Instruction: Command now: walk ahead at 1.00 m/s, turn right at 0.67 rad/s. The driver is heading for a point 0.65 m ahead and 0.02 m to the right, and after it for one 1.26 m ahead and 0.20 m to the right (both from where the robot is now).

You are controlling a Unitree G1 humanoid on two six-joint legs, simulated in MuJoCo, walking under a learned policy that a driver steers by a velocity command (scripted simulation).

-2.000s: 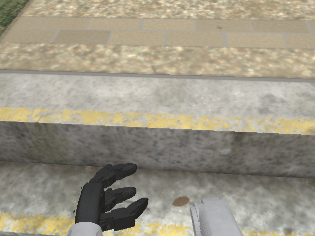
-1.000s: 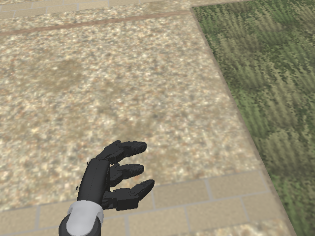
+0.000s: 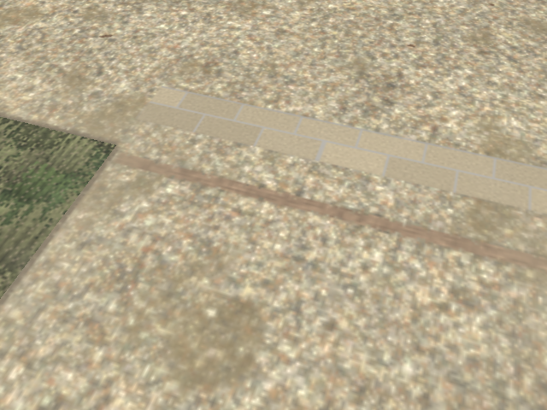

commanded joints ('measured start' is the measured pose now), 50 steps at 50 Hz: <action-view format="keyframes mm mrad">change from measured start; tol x32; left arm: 1 79 82 16 -25 -4 -32 11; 20 286 41 -18 -17 -29 -68 22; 35 -346 29 -78 -223 10 -39 -43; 40 218 215 4 -73 45 -30 27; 50 88 65 -18 32 -6 -89 20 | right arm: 1 -28 -38 16 -144 -30 1 9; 14 -406 -18 62 -247 6 3 35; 19 264 -247 -41 -103 -31 -8 -32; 41 382 19 15 59 55 -1 4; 50 -66 -9 29 -74 2 47 45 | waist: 1 -48 14 -86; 14 99 -68 18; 20 -127 280 -536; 29 5 43 47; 39 185 78 -198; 41 77 -317 -467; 50 -45 -83 72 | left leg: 1 -328 90 -40 -59 9 -23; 12 -274 53 63 -781 453 -60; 17 139 -48 106 -881 180 35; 20 794 448 -894 -1062 -401 256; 34 58 167 24 -1444 486 111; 39 252 185 113 -705 1158 51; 40 48 134 108 -325 805 49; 41 -316 -48 31 101 -206 18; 50 -457 149 -5 -287 43 -10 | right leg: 1 244 -244 549 -391 -277 -174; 13 359 -182 399 -434 353 -110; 17 471 -196 322 -8 907 -40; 20 -212 21 189 856 -292 15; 21 -341 -56 184 857 -201 -3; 29 -364 -179 137 439 -83 44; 34 3 -158 -11 57 303 12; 39 462 -31 -49 -7 4 -62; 41 938 -529 753 -130 -471 -211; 50 226 -297 265 -528 -75 -136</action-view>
